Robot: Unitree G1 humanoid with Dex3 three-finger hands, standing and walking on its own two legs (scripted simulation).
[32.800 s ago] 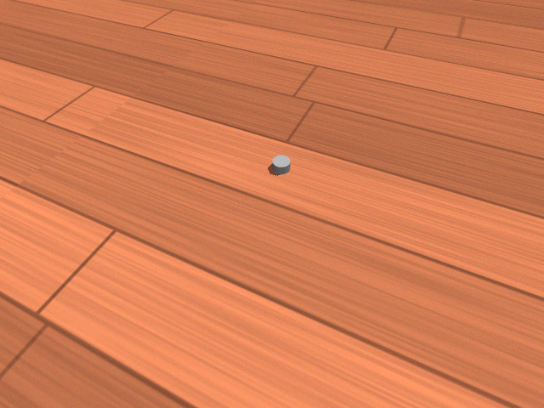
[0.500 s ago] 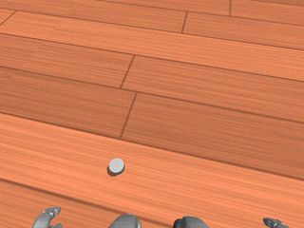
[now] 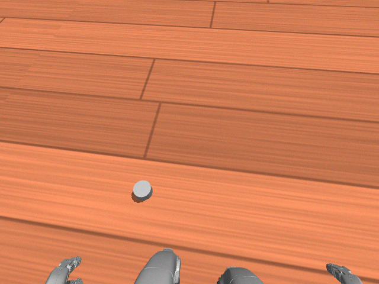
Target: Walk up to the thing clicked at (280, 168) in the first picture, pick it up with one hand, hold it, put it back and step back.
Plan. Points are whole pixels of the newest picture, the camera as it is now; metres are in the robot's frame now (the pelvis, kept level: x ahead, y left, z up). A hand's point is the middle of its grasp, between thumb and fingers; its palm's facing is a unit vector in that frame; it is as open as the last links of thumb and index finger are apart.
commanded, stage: step back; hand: left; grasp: from above
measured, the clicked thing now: (143, 190) +0.56 +0.31 -0.73
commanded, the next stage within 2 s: none
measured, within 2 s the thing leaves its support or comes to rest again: neither
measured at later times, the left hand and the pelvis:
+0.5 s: hand out of the picture -0.06 +0.29 -0.14, palm faces +0.08 -0.92 -0.37, open 7.4 cm; pelvis -0.14 +0.01 +0.01, yaw +3 degrees
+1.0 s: hand out of the picture -0.23 +0.24 -0.12, palm faces +0.06 -0.89 -0.45, open 7.4 cm; pelvis -0.32 -0.04 +0.01, yaw +4 degrees
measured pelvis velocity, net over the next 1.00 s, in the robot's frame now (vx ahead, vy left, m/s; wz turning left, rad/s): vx -0.32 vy -0.04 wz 0.06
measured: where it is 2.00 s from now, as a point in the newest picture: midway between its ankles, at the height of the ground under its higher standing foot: outside the picture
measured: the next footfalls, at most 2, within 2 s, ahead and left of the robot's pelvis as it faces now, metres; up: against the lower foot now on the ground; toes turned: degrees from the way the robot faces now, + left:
left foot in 0.30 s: -0.07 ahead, +0.12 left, +0.00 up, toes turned +2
right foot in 0.72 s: -0.23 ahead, -0.14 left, +0.00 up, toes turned +2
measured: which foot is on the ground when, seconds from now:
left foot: up 0.00-0.28, down 0.30-0.76, up 0.78-1.00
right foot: down 0.00-0.32, up 0.34-0.70, down 0.72-1.00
